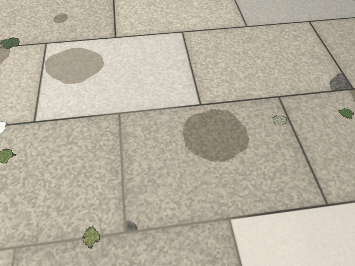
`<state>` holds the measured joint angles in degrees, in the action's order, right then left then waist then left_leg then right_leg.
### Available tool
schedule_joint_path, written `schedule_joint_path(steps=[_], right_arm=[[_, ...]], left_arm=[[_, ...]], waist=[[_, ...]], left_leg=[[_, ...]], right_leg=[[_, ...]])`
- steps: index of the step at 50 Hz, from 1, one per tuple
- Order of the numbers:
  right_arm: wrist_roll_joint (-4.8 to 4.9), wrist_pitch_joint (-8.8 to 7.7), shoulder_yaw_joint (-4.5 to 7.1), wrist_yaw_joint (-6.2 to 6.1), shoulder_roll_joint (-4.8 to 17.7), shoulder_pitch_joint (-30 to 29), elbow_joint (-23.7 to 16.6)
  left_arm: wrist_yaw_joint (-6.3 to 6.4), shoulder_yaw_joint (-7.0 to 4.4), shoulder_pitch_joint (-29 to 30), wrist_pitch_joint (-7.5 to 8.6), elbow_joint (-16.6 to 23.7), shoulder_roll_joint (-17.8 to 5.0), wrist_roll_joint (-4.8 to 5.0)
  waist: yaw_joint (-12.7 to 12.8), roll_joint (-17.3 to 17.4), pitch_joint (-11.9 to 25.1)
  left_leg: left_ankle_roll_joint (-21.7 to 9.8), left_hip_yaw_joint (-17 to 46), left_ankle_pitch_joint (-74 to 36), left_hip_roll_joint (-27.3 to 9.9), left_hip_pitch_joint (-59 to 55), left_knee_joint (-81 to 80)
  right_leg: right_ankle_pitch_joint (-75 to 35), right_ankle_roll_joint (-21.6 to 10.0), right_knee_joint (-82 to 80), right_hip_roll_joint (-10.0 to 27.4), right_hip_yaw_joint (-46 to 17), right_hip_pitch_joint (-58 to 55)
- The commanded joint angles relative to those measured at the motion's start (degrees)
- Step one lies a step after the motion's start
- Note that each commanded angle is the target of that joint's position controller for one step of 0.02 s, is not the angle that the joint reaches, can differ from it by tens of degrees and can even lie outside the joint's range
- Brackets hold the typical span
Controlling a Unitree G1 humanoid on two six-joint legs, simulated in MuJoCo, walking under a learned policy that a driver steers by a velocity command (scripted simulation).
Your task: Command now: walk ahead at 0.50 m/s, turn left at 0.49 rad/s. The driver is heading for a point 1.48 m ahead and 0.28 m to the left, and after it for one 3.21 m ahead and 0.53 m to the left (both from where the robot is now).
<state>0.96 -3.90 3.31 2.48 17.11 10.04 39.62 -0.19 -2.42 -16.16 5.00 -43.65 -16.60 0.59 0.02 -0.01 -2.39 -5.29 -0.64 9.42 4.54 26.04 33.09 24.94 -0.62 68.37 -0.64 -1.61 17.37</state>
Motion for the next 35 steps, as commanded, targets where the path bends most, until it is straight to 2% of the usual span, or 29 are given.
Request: schedule_joint_path(steps=[1,2,3,5,8,10,12,14,16,17,18,19,20,21,22,23,24,25,27,31,35], right_arm=[[-0.44,-0.06,1.85,-0.93,6.69,5.79,-3.08],[-0.81,0.07,1.64,-1.08,6.30,4.22,-3.95],[-0.75,0.06,1.75,-1.29,6.49,3.42,-4.14],[-0.61,-0.14,2.06,-1.89,7.62,3.69,-3.83],[0.07,0.23,2.53,-2.78,8.92,5.48,-2.84],[0.36,0.75,2.58,-3.15,9.00,7.35,-2.15],[0.58,1.20,2.70,-3.30,9.28,9.38,-1.36],[0.76,1.60,2.64,-3.44,8.80,10.33,-0.99],[0.49,1.85,2.76,-3.53,8.71,9.56,-1.17],[0.41,1.98,2.60,-3.50,7.96,8.58,-1.51],[0.14,1.85,1.92,-3.36,5.93,8.34,-1.99],[-0.67,1.56,0.61,-3.11,2.30,8.91,-3.02],[0.90,0.95,-0.33,-3.04,-0.21,16.73,-4.91],[1.45,0.92,0.74,-3.24,5.93,16.12,-3.27],[0.98,1.26,1.66,-3.22,8.88,9.78,-3.83],[0.33,1.54,1.75,-3.27,8.27,6.68,-4.47],[-0.13,1.53,1.90,-3.05,7.55,4.76,-5.22],[0.26,1.71,1.98,-2.63,6.57,4.91,-5.50],[0.76,2.30,1.67,-2.24,4.32,5.42,-5.62],[0.22,2.76,1.10,-1.96,2.63,1.70,-7.15],[0.32,2.06,0.55,-0.67,1.56,-4.17,-8.12]], left_arm=[[-0.07,-1.69,5.32,2.82,7.90,-7.54,-0.89],[0.01,-1.85,4.10,2.15,7.88,-7.33,-1.25],[0.16,-1.78,2.67,1.55,7.58,-6.71,-1.49],[0.57,-1.36,2.76,0.65,7.54,-5.40,-1.76],[0.70,-0.48,9.10,0.57,8.87,-3.38,-1.79],[0.32,-0.21,13.40,0.94,9.57,-2.82,-1.26],[-0.15,-0.48,16.23,1.41,10.24,-3.63,-0.54],[-0.60,-1.11,16.86,1.92,10.52,-5.12,-0.24],[-0.81,-1.94,14.87,2.43,10.16,-6.51,-0.02],[-0.71,-2.45,11.46,2.70,9.21,-7.01,-0.04],[-0.33,-3.27,6.36,2.96,8.26,-8.51,-0.60],[0.21,-4.14,-1.86,3.05,7.68,-11.63,-1.48],[-0.05,-5.28,-6.26,2.17,5.45,-16.19,-2.01],[-0.31,-4.38,-5.30,1.93,6.14,-10.93,-0.61],[-0.02,-3.43,-3.30,1.62,6.59,-7.51,-0.50],[0.03,-2.89,-0.73,1.27,6.75,-6.55,-1.03],[0.09,-2.47,0.91,1.05,6.28,-5.33,-1.17],[0.23,-2.13,1.68,1.09,5.93,-4.57,-1.45],[0.18,-2.16,1.85,1.46,4.88,-4.27,-1.07],[0.25,-3.14,1.28,1.58,2.55,-7.08,-1.07],[0.60,-3.34,0.95,0.86,0.83,-8.53,-0.76]], waist=[[-1.83,-0.14,6.22],[-0.18,1.49,5.18],[0.77,2.45,4.83],[1.19,2.80,4.12],[-1.06,3.62,3.19],[-3.13,4.59,3.39],[-4.31,5.16,3.50],[-4.10,5.67,3.67],[-2.41,7.23,3.74],[-0.28,7.64,4.42],[2.30,6.92,7.78],[5.46,0.17,15.25],[1.88,-19.45,20.56],[3.38,-13.84,16.76],[5.14,-8.06,9.91],[4.39,-4.40,6.32],[3.55,-4.20,3.44],[2.32,-5.78,2.47],[1.54,-7.06,2.02],[1.61,-4.63,1.11],[3.55,-3.82,-0.02]], left_leg=[[-11.79,26.13,-3.92,-16.26,-22.91,-17.46],[-11.84,24.40,-7.21,-14.74,-18.46,-18.75],[-12.15,22.75,-10.03,-13.93,-15.79,-19.56],[-12.20,18.75,-15.49,-12.54,-11.32,-20.06],[-9.45,14.67,-13.22,-9.20,-8.32,-19.41],[-7.89,14.87,-9.02,-8.28,-8.31,-18.29],[-7.32,17.69,-5.84,-9.31,-10.41,-16.75],[-6.56,21.65,-3.15,-10.66,-14.26,-13.73],[-5.49,25.15,-2.99,-11.82,-16.56,-10.31],[-4.49,25.43,-3.65,-10.96,-16.23,-7.68],[-2.70,23.56,-4.89,-8.44,-14.22,-1.45],[-0.48,18.26,2.92,-4.65,-7.69,14.26],[2.98,10.60,24.98,2.37,12.39,32.00],[3.93,11.55,22.96,-2.69,19.57,39.79],[4.32,10.64,17.33,-4.53,20.95,41.76],[4.68,9.08,13.19,-6.27,19.22,40.92],[4.90,8.98,10.48,-7.62,18.31,38.49],[4.91,8.57,8.86,-8.97,15.95,36.93],[5.23,6.92,7.69,-9.74,14.48,34.74],[6.49,6.31,1.66,-10.73,17.57,26.89],[5.78,3.23,-9.27,-10.18,14.73,14.04]], right_leg=[[-4.85,-0.06,-0.29,5.47,-4.12,22.99],[-5.77,0.65,-2.18,5.92,-3.95,19.89],[-6.30,1.59,-4.38,6.10,-3.34,18.61],[-9.11,3.59,-9.68,5.74,-1.83,17.37],[-21.07,5.11,-22.99,3.96,-1.04,14.95],[-27.59,5.34,-31.00,1.92,-0.84,11.97],[-29.09,5.17,-35.26,0.66,-1.53,10.51],[-26.82,4.24,-38.85,0.30,-3.09,9.73],[-22.30,2.46,-40.52,0.33,-3.55,6.90],[-21.94,1.11,-42.65,0.29,-2.73,2.32],[-21.45,-0.96,-43.44,2.49,-3.66,-6.55],[-17.63,-4.65,-43.09,12.45,-13.17,-20.55],[-5.42,-14.45,-48.20,24.63,-40.06,-36.33],[7.12,-14.09,-50.75,25.22,-44.56,-34.19],[5.43,-11.39,-51.26,22.36,-34.82,-27.99],[-2.54,-9.79,-51.90,19.67,-27.04,-21.71],[-9.06,-9.30,-53.07,17.37,-21.63,-17.25],[-13.15,-8.58,-54.38,15.68,-16.99,-14.13],[-17.62,-8.97,-56.61,14.51,-11.43,-11.80],[-26.70,-10.42,-58.68,15.80,-4.39,-12.85],[-30.00,-8.59,-58.72,14.32,3.69,-14.16]])
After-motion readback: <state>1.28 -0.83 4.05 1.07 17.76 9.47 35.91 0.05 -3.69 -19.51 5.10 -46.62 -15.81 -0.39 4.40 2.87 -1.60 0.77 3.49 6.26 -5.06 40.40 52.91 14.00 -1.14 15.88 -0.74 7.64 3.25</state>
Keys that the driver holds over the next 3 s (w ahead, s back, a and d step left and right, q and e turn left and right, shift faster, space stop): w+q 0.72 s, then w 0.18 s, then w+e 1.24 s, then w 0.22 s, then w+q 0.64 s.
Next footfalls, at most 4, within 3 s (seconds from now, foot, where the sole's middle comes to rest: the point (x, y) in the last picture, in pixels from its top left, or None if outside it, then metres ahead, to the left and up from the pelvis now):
0.38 right None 0.40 -0.12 -0.76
0.88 left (120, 234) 0.56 0.24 -0.76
1.44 right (147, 152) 0.93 0.16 -0.76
1.92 left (99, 111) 1.17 0.41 -0.76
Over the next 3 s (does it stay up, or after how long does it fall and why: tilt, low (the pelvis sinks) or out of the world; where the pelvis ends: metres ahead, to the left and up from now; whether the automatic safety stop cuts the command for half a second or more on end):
stays up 1.58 0.23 -0.01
